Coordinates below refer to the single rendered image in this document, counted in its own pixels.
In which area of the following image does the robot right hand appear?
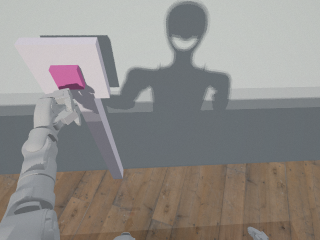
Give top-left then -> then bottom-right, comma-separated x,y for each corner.
247,226 -> 269,240

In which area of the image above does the robot left forearm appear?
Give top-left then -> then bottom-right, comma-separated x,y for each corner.
0,127 -> 59,227

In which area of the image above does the robot left hand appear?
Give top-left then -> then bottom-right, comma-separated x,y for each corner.
33,88 -> 82,135

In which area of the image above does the panel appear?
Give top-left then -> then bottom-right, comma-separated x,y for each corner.
14,37 -> 124,179

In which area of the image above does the robot left shin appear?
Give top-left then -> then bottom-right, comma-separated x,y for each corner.
121,232 -> 131,236

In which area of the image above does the button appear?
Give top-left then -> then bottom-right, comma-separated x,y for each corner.
49,65 -> 86,90

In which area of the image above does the robot left upper arm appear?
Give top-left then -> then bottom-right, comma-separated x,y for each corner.
0,208 -> 60,240

